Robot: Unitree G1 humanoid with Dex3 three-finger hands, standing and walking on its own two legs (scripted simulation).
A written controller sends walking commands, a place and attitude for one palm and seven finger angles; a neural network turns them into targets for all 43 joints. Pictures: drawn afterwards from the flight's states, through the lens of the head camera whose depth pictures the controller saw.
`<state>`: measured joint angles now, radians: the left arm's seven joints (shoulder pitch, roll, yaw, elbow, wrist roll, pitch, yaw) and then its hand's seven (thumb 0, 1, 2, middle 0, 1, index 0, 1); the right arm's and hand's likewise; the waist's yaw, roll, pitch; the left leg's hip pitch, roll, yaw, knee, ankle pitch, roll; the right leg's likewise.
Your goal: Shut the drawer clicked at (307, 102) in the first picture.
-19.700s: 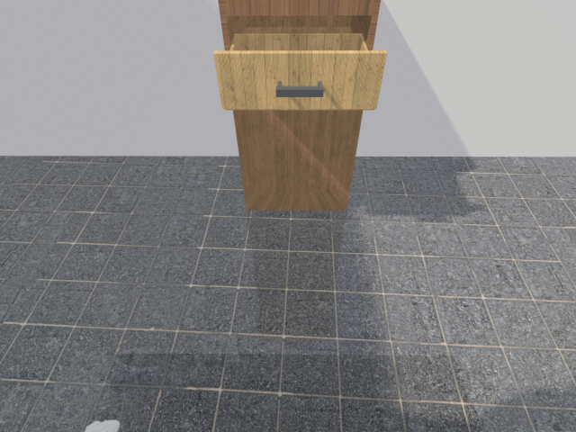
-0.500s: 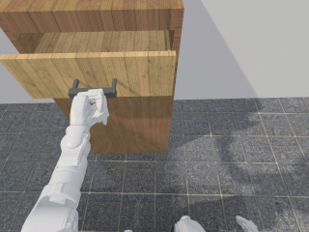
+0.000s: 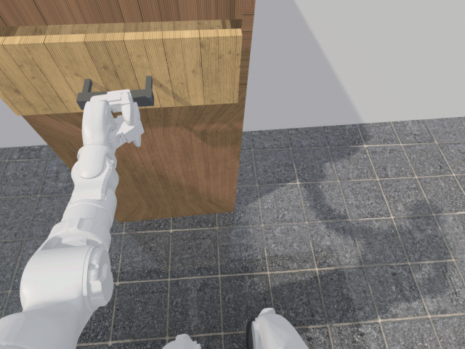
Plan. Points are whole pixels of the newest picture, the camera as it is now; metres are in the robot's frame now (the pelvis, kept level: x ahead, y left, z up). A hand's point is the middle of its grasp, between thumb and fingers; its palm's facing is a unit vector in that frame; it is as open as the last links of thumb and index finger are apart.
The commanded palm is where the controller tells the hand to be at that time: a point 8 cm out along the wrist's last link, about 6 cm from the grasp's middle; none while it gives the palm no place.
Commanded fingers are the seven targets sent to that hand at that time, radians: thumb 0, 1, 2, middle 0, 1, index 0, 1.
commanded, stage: push the drawer shut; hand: left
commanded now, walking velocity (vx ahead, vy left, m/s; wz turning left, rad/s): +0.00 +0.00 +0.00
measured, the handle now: (117, 91) +0.56 +0.16 +0.08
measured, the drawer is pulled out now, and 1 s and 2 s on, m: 0.04 0.00 0.00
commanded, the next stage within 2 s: pull the fist back off the drawer in 0.80 s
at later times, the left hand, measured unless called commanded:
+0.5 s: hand (139, 107) +0.53 +0.13 +0.07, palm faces +0.01 -1.00 -0.05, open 2.7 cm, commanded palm +0.53 +0.18 +0.08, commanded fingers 0.00 0.90 0.90 -1.40 -1.60 -1.40 -1.60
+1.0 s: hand (139, 105) +0.53 +0.13 +0.07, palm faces +0.01 -1.00 -0.07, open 2.9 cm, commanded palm +0.55 +0.17 +0.08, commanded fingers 0.00 0.90 0.90 -1.40 -1.60 -1.40 -1.60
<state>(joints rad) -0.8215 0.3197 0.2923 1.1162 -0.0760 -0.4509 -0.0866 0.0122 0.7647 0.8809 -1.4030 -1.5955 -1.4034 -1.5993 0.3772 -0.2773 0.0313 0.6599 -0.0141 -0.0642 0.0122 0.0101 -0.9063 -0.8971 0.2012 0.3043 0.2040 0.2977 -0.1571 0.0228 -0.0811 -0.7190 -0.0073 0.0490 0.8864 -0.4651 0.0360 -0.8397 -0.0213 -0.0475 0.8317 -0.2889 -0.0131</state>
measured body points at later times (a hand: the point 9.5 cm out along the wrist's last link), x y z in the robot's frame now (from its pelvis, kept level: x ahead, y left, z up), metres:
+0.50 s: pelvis +0.00 +0.00 -0.01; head +0.14 +0.01 +0.42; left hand +0.52 +0.18 +0.07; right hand -0.01 -0.25 -0.12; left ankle -0.03 +0.10 -0.69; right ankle +0.06 -0.11 -0.69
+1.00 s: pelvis -0.02 +0.00 -0.01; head +0.12 +0.01 +0.42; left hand +0.52 +0.18 +0.08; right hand -0.05 -0.26 -0.12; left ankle -0.03 +0.10 -0.69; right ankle +0.06 -0.11 -0.69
